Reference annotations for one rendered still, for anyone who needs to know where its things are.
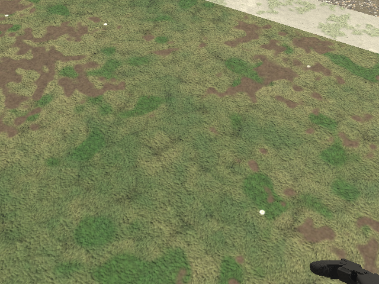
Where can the right robot hand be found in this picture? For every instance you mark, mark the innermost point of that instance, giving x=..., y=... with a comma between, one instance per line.
x=344, y=270

